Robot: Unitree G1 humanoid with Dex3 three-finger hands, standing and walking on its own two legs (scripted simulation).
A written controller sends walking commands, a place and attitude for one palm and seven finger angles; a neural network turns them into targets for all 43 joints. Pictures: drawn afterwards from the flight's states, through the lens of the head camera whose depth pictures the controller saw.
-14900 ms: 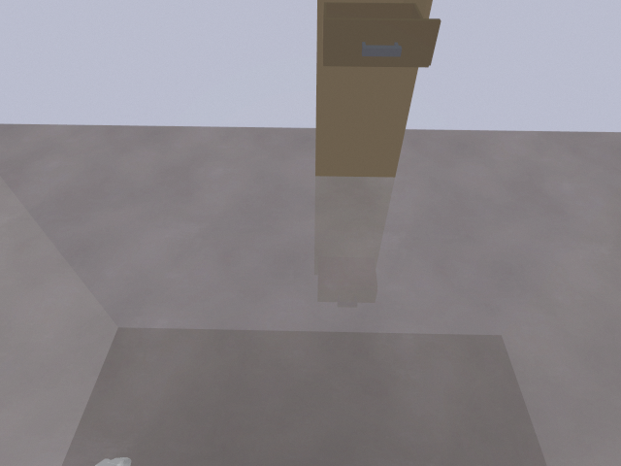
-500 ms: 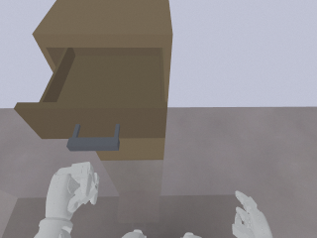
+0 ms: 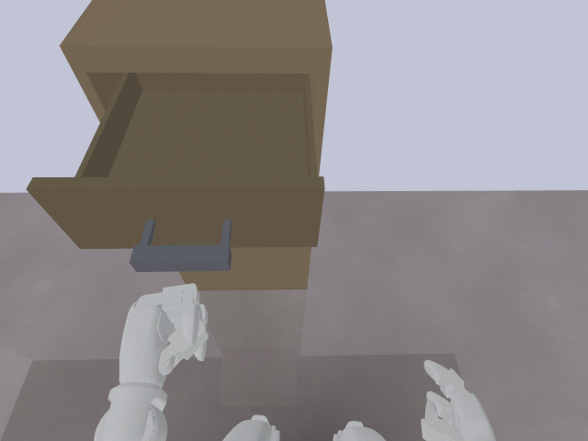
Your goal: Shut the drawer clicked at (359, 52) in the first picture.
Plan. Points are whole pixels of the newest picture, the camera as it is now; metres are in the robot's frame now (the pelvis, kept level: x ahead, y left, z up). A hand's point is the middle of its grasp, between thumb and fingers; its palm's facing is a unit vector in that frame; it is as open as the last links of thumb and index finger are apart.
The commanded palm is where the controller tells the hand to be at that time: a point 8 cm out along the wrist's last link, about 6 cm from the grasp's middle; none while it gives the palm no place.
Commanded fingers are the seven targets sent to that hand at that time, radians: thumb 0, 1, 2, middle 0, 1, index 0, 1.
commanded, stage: bring the fist close to the handle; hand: left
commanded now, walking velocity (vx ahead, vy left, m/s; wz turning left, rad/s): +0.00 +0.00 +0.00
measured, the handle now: (185, 242) +0.36 +0.17 +0.06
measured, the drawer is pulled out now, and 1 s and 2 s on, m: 0.25 0.22 0.07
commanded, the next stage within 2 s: push the drawer shut in 0.14 s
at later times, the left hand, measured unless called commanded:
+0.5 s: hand (212, 308) +0.27 +0.12 +0.05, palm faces +0.07 -1.00 -0.06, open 3.3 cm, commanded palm +0.25 +0.18 +0.06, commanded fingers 0.00 0.90 0.90 -1.40 -1.60 -1.40 -1.60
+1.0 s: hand (204, 282) +0.31 +0.14 +0.05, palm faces +0.05 -1.00 -0.05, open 2.5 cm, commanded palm +0.31 +0.19 +0.06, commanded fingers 0.00 0.90 0.90 -1.40 -1.60 -1.40 -1.60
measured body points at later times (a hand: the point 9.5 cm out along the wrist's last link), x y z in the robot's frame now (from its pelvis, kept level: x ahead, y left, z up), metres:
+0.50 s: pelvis +0.00 -0.04 +0.00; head +0.06 -0.04 +0.44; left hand +0.26 +0.17 +0.06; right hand +0.17 -0.27 -0.09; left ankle +0.00 +0.08 -0.66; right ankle +0.01 -0.11 -0.66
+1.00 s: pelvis -0.02 -0.03 +0.00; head +0.05 -0.03 +0.44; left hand +0.30 +0.19 +0.05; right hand +0.15 -0.27 -0.10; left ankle +0.00 +0.08 -0.66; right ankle +0.01 -0.11 -0.66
